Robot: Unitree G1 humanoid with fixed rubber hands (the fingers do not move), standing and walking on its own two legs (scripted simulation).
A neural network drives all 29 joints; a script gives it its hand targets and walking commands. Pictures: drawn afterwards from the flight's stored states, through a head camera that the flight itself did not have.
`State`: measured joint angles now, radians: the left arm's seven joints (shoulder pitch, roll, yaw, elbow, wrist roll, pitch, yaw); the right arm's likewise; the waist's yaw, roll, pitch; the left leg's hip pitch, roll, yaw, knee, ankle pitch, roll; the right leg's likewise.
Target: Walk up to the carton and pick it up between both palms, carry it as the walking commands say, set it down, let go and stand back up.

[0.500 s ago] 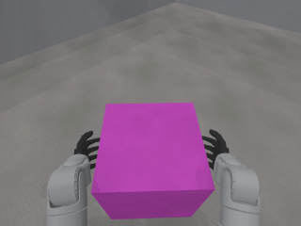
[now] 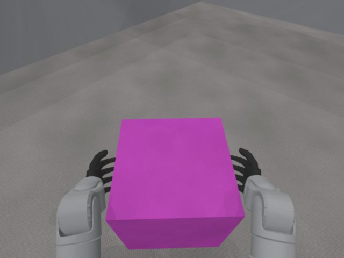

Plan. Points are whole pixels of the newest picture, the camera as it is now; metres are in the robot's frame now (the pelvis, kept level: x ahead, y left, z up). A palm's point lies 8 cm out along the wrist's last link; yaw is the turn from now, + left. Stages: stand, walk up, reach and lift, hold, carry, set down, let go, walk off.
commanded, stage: carry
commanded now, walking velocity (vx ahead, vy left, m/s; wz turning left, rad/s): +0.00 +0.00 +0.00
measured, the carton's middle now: (172, 186) +0.30 -0.01 -0.01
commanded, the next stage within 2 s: hold in 0.96 s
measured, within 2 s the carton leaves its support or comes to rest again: neither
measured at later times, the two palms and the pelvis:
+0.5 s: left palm (102, 181) +0.28 +0.15 +0.06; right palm (249, 180) +0.27 -0.17 +0.07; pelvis +0.01 -0.01 +0.00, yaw +0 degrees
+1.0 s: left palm (105, 181) +0.29 +0.15 +0.04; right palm (245, 179) +0.29 -0.17 +0.05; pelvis +0.02 -0.01 +0.00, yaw +0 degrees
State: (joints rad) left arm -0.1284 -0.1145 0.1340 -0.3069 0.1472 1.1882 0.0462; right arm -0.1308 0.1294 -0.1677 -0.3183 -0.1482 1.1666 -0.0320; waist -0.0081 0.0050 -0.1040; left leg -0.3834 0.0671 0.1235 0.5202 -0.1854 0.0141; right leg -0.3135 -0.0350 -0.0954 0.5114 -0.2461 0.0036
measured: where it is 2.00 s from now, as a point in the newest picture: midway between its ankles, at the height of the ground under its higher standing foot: outside the picture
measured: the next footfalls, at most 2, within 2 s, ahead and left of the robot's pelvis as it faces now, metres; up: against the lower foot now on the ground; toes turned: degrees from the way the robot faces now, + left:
none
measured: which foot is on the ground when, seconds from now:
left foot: down 0.00-1.00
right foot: down 0.00-1.00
